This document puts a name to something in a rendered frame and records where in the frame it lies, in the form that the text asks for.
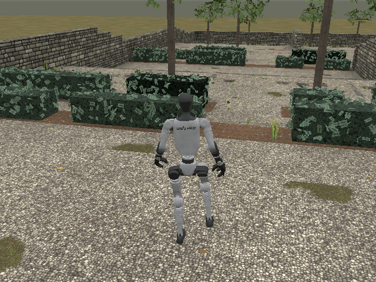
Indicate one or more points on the right robot thigh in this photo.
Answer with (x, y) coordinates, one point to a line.
(202, 171)

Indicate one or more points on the right robot hand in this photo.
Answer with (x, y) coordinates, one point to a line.
(222, 168)

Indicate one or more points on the robot right upper arm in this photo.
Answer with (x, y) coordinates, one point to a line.
(208, 133)

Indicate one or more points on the robot left upper arm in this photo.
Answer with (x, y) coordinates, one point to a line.
(168, 124)

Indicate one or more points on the robot left forearm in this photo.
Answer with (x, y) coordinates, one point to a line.
(159, 153)

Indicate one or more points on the left robot shin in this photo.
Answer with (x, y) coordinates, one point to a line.
(178, 215)

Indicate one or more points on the robot right forearm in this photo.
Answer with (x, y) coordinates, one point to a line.
(216, 155)

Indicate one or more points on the left robot hand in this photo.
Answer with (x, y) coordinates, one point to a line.
(158, 164)

